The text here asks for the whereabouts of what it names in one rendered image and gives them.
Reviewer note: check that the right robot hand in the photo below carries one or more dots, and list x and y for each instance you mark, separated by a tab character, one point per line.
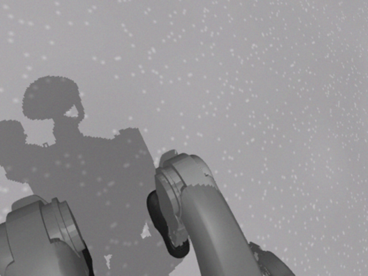
270	264

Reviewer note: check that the left robot foot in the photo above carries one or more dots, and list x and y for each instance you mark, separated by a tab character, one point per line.
88	260

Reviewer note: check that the right robot foot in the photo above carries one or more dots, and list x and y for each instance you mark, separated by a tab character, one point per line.
161	225

